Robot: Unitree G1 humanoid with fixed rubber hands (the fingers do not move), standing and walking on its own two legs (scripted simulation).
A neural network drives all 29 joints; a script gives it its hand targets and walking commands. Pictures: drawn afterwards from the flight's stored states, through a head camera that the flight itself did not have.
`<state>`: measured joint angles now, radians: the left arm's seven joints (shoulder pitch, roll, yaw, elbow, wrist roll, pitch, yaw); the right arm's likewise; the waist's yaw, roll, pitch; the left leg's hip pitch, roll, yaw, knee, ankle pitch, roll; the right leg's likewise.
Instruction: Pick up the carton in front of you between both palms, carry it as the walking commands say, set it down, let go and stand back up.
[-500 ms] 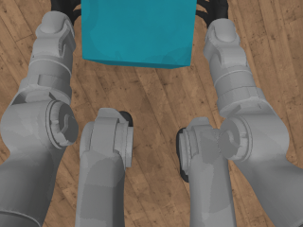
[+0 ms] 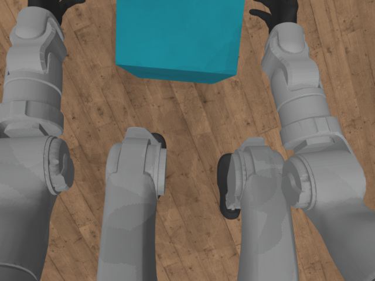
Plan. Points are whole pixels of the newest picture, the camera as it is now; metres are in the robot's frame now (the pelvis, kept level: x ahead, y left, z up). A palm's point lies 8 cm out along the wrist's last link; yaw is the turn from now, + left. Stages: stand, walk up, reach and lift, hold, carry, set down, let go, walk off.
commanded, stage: set down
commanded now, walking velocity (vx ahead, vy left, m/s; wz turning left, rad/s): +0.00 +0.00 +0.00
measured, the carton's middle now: (179, 29) +0.54 +0.09 -0.28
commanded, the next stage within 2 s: let go in 0.80 s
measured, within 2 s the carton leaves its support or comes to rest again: neither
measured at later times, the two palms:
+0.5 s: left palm out of the picture +0.50 +0.31 +0.02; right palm out of the picture +0.53 -0.09 +0.02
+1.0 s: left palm out of the picture +0.47 +0.31 +0.15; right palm out of the picture +0.50 -0.10 +0.15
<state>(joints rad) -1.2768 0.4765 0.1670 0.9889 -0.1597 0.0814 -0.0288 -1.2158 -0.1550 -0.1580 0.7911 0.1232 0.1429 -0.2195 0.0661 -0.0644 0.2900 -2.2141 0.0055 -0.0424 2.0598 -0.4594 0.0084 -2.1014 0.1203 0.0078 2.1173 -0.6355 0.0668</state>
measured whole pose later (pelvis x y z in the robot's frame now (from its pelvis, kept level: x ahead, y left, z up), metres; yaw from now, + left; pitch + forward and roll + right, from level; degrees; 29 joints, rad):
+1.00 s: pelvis +0.06 +0.02 +0.26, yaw +3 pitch +41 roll -3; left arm -0.81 0.32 0.30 0.78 0.10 0.11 -0.11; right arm -0.73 -0.06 -0.23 0.63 -0.09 0.14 -0.11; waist 0.02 -0.03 -0.08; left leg -1.50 -0.03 -0.05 1.06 -0.28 0.02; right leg -1.40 0.05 0.06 1.08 -0.40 0.05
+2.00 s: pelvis +0.14 -0.01 +0.37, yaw +5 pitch -4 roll +1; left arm 0.22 0.22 0.05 0.42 0.02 0.13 -0.08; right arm 0.21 -0.20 -0.04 0.43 -0.02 0.12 0.07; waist 0.00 -0.03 0.10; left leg -0.12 -0.02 -0.04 0.42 -0.23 -0.01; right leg -0.04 0.02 0.07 0.45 -0.32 -0.02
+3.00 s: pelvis +0.14 +0.01 +0.38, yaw +4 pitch -2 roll +0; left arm 0.18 0.36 0.01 0.89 0.03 0.00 0.03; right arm 0.11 -0.35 -0.02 0.99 -0.03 0.00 -0.02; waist 0.00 -0.02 0.02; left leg -0.17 -0.02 -0.02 0.43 -0.23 0.02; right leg -0.07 0.01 0.07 0.39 -0.29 0.01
